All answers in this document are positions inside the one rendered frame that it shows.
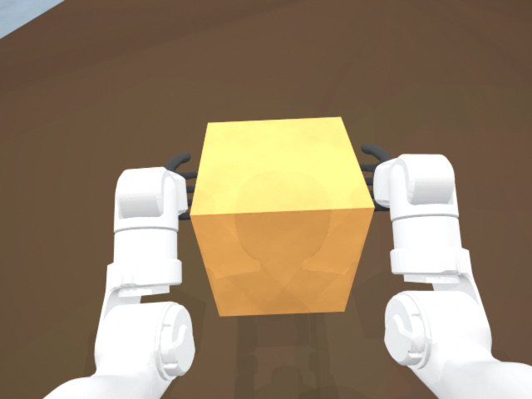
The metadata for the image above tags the robot left forearm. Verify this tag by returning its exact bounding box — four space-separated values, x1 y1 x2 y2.
95 167 188 363

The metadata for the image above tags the right robot hand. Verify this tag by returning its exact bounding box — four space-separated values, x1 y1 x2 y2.
359 144 394 212

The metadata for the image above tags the left robot hand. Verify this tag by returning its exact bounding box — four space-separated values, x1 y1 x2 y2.
165 153 199 220

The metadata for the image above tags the right robot upper arm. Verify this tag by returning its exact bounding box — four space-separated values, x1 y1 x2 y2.
384 291 532 399

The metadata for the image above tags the carton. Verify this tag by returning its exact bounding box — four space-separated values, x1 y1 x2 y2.
190 117 375 317

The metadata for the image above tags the left robot upper arm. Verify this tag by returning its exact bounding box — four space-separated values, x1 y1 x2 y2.
43 302 195 399

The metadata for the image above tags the robot right forearm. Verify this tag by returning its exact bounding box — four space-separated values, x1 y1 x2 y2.
373 155 492 345

